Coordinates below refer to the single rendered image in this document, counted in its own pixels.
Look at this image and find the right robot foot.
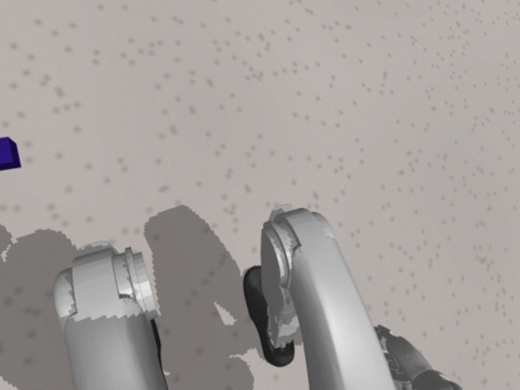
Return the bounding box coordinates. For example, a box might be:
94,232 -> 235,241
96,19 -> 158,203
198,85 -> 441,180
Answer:
243,266 -> 295,367

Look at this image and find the small box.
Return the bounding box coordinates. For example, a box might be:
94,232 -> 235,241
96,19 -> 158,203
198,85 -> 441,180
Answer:
0,137 -> 21,171

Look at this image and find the left robot foot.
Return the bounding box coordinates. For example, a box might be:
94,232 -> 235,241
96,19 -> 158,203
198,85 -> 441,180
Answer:
150,319 -> 168,390

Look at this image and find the right robot arm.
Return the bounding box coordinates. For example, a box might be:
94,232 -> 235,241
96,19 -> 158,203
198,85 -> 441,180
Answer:
411,370 -> 463,390

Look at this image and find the right robot hand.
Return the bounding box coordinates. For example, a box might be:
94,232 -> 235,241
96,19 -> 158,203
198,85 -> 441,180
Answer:
374,325 -> 433,390

